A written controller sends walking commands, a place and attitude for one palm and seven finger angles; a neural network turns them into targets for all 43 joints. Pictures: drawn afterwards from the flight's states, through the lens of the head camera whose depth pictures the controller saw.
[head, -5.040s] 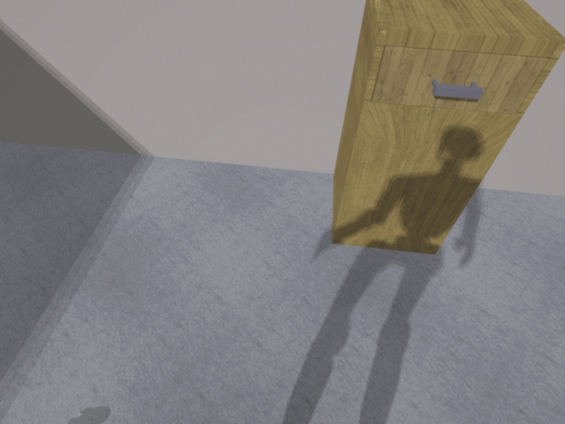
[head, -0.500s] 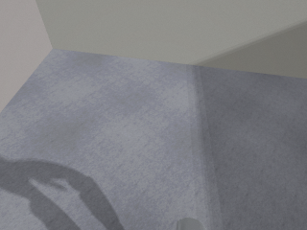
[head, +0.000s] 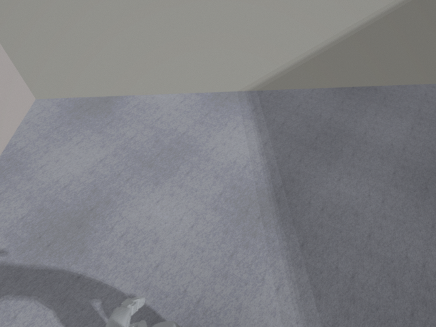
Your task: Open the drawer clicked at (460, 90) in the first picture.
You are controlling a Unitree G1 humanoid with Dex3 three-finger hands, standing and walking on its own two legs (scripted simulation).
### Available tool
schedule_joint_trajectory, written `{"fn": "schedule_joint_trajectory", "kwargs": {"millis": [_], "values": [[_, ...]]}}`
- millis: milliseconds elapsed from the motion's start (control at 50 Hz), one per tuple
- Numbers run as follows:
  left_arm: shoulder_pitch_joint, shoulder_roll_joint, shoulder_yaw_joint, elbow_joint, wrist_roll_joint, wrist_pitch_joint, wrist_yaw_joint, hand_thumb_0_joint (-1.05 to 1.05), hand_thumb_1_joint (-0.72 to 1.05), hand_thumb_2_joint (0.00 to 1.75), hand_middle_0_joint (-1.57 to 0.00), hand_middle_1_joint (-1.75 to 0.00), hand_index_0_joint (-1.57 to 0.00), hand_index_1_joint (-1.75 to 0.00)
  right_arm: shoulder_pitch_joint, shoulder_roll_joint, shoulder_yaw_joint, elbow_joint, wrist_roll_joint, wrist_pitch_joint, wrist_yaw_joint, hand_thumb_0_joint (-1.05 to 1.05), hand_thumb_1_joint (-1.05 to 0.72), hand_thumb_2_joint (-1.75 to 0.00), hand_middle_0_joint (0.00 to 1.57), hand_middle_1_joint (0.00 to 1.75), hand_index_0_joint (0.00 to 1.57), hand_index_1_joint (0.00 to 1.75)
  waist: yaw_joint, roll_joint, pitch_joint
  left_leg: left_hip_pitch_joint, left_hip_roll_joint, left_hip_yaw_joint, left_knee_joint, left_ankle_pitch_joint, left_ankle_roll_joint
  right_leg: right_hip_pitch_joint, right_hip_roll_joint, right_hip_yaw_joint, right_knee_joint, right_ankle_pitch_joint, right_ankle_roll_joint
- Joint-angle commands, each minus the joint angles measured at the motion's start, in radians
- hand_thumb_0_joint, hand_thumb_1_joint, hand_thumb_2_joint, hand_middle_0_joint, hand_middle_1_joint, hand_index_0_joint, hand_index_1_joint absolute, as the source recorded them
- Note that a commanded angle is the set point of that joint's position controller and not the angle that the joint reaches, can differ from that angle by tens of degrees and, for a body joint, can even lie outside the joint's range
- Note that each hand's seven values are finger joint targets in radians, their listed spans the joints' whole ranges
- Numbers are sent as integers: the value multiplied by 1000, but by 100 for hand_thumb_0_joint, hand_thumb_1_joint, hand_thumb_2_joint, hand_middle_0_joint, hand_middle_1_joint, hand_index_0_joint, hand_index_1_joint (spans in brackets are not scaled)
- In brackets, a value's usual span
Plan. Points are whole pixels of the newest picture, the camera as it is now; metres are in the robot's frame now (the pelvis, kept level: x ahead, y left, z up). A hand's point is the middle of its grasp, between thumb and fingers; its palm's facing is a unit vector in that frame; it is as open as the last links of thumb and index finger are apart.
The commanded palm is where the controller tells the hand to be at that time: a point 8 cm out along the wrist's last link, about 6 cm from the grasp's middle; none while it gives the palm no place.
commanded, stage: turn to face it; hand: left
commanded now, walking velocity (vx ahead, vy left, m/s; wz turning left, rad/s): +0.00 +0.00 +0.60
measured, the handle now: out of the picture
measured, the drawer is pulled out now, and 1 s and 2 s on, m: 0.00 0.00 0.00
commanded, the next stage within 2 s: none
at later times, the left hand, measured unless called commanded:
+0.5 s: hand out of the picture +0.02 +0.28 -0.16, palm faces +0.30 -0.91 -0.29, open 7.4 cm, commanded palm none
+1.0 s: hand out of the picture -0.09 +0.16 -0.15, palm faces +0.58 -0.77 -0.25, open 7.4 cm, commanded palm none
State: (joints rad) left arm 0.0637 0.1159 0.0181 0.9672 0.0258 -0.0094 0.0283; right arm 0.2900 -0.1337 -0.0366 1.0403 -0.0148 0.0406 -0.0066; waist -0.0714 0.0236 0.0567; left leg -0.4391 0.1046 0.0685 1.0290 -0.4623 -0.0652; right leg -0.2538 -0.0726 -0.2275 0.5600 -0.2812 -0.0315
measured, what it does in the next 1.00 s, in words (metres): steps on the spot, turning left: left foot, then right foot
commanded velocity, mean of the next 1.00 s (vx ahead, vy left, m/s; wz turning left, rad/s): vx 0.00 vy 0.00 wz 0.60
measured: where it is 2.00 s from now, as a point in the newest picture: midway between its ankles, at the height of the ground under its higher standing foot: outside the picture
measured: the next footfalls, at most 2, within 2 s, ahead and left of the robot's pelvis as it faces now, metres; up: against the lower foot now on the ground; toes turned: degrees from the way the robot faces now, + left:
left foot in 0.14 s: +0.08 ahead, +0.13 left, +0.00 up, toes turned +15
right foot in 0.70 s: +0.07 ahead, -0.12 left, +0.00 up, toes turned +22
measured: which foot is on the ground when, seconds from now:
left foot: up 0.00-0.12, down 0.14-0.70, up 0.72-1.00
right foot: down 0.00-0.14, up 0.16-0.68, down 0.70-1.00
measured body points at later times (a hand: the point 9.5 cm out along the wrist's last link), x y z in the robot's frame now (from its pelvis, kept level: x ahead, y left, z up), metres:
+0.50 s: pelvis +0.00 +0.03 +0.01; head +0.03 +0.06 +0.46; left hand +0.00 +0.32 -0.14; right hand +0.13 -0.19 -0.13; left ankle +0.04 +0.12 -0.73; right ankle +0.01 -0.14 -0.66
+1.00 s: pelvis -0.02 -0.03 +0.01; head +0.01 -0.03 +0.46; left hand -0.12 +0.20 -0.13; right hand +0.19 -0.21 -0.14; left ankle -0.11 +0.09 -0.67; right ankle +0.03 -0.14 -0.73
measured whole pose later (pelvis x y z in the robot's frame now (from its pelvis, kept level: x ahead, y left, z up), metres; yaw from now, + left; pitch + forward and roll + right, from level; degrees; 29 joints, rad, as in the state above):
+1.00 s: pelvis -0.02 -0.03 +0.01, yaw +36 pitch -1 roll +2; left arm 0.24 0.18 0.03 0.90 0.03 0.01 0.02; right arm 0.18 -0.27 -0.09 0.94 -0.02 0.09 0.04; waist -0.01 0.00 0.08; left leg -0.44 0.04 0.03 0.95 -0.42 -0.09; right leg -0.19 -0.15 -0.21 0.52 -0.30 0.01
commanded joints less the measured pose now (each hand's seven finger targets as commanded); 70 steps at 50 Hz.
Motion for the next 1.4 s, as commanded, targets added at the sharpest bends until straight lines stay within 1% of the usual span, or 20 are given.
{"fn": "schedule_joint_trajectory", "kwargs": {"millis": [0,100,120,140,180,240,320,520,620,640,680,720,780,940,1040,1060,1100,1140,1220,1380], "values": [[67,207,71,-50,2,1,13,0,90,90,-20,-30,-20,-30,21,-67,-28,-72,-2,-3,10,0,-90,-90,20,30,20,30,62,-188,-33,10,7,36,-111,20,5,12,-286,106,-193,360,-96],[69,204,88,-81,-9,22,6,0,90,90,-20,-30,-20,-30,87,-134,-50,-96,-12,-19,21,0,-90,-90,20,30,20,30,11,-27,-82,216,-1,42,-480,301,33,-64,-241,23,65,116,0],[99,150,85,-112,-17,32,-1,0,90,90,-20,-30,-20,-30,115,-232,-72,-112,-18,-28,19,0,-90,-90,20,30,20,30,7,276,-79,271,197,-291,-622,513,132,-243,-110,-12,283,-182,80],[32,127,68,-162,-12,33,-3,0,90,90,-20,-30,-20,-30,161,-298,-84,-123,-21,-30,13,0,-90,-90,20,30,20,30,-31,343,-70,251,349,-489,-727,639,240,-315,-32,58,516,-411,104],[9,137,78,-151,-3,38,-2,0,90,90,-20,-30,-20,-30,89,-288,-81,-129,-16,-35,-9,0,-90,-90,20,30,20,30,-4,231,-102,235,291,-488,-742,407,224,-389,-36,215,697,-265,94],[84,166,91,-99,-3,34,-19,0,90,90,-20,-30,-20,-30,-43,-229,-57,-175,-10,-50,-14,0,-90,-90,20,30,20,30,55,117,-103,233,161,-296,-731,426,170,-352,-48,225,674,-65,110],[108,185,90,-93,-7,41,-14,0,90,90,-20,-30,-20,-30,-21,-251,-66,-172,-6,-51,-11,0,-90,-90,20,30,20,30,45,60,-155,324,148,-307,-731,477,203,-328,-33,236,586,-64,126],[82,199,78,-134,-14,43,-6,0,90,90,-20,-30,-20,-30,-44,-295,-89,-177,-10,-19,6,0,-90,-90,20,30,20,30,21,122,-116,247,120,-452,-745,271,238,-211,16,233,324,-160,117],[237,202,82,-118,-22,37,-1,0,90,90,-20,-30,-20,-30,-129,-297,-103,-212,-13,0,16,0,-90,-90,20,30,20,30,85,138,-127,66,38,-466,-738,167,176,74,73,191,1,-90,77],[294,228,88,-109,-18,31,1,0,90,90,-20,-30,-20,-30,-156,-279,-102,-223,-7,4,19,0,-90,-90,20,30,20,30,114,114,-123,-28,-9,-430,-684,122,133,193,48,199,-156,-23,62],[230,372,101,-157,7,23,11,0,90,90,-20,-30,-20,-30,-131,-174,-89,-261,-6,6,22,0,-90,-90,20,30,20,30,106,-336,-49,-299,-211,-130,-113,-60,6,146,-424,665,-439,-311,-110],[72,308,87,-195,-7,13,13,0,90,90,-20,-30,-20,-30,-138,-224,-99,-235,-17,17,31,0,-90,-90,20,30,20,30,43,-241,11,-184,-119,-159,116,16,27,-91,-335,519,-407,-187,-81],[55,239,64,-186,-4,-2,8,0,90,90,-20,-30,-20,-30,-85,-196,-85,-194,-11,19,44,0,-90,-90,20,30,20,30,17,-159,22,-172,-88,-88,189,133,-3,-13,-226,261,-278,144,-52],[236,298,77,-114,6,5,4,0,90,90,-20,-30,-20,-30,-241,-178,-57,-224,-1,15,43,0,-90,-90,20,30,20,30,122,-235,-32,-87,-69,2,-133,13,-20,176,-293,184,-190,430,-83],[212,328,94,-104,1,18,-1,0,90,90,-20,-30,-20,-30,-161,-191,-51,-212,3,-7,37,0,-90,-90,20,30,20,30,92,-240,-116,118,-87,56,-480,123,11,194,-293,95,-30,492,-33],[214,319,95,-109,-8,22,-5,0,90,90,-20,-30,-20,-30,-114,-224,-59,-201,0,-15,36,0,-90,-90,20,30,20,30,63,-171,-147,258,-79,39,-621,273,27,116,-269,58,83,447,15],[161,212,68,-185,-14,26,-17,0,90,90,-20,-30,-20,-30,15,-421,-108,-180,-1,-24,24,0,-90,-90,20,30,20,30,-12,301,-191,539,325,-446,-641,968,249,-357,-78,58,473,-399,138],[66,215,71,-190,-11,40,-5,0,90,90,-20,-30,-20,-30,20,-382,-100,-160,-3,-25,4,0,-90,-90,20,30,20,30,-19,222,-171,424,273,-398,-639,736,274,-377,-78,193,605,-319,123],[121,228,81,-138,-9,43,-22,0,90,90,-20,-30,-20,-30,-152,-300,-70,-208,-8,-29,2,0,-90,-90,20,30,20,30,55,147,-68,245,119,-270,-695,546,201,-279,-53,204,563,-122,127],[85,207,71,-181,-15,36,-12,0,90,90,-20,-30,-20,-30,-114,-313,-87,-208,-13,-17,7,0,-90,-90,20,30,20,30,37,122,-106,272,116,-401,-664,527,240,-188,13,214,289,-157,123]]}}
